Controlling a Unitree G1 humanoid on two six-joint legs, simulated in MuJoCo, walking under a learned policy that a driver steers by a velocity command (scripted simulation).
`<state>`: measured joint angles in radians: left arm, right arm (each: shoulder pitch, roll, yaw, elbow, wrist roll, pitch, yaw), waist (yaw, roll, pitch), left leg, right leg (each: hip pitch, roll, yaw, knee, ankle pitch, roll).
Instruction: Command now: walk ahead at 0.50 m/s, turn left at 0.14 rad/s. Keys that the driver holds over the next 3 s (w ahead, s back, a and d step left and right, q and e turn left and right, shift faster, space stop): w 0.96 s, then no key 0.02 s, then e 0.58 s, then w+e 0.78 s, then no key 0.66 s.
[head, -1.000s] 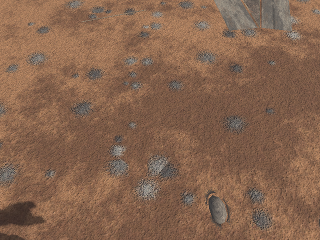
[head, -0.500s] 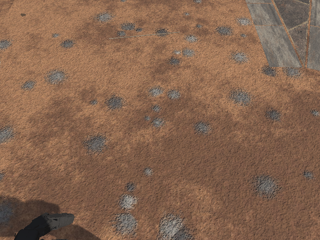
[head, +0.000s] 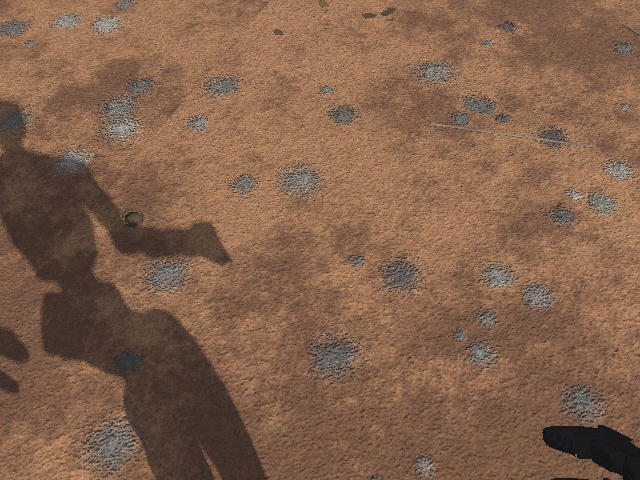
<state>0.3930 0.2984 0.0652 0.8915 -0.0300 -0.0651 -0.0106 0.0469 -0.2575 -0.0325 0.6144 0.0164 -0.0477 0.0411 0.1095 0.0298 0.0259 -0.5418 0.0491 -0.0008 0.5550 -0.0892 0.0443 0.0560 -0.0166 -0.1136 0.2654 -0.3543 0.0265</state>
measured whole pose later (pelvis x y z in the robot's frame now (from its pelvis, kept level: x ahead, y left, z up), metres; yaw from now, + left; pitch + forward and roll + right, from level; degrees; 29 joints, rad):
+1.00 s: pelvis +0.54 -0.02 +0.01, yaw +0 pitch +2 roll -2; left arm 0.35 0.28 0.05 0.92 -0.01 -0.07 -0.01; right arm 0.06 -0.26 -0.04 0.75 0.01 -0.07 0.03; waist 0.09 0.04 0.02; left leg -0.60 0.09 -0.02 0.55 0.05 0.00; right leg 0.03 0.05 -0.04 0.21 -0.28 -0.03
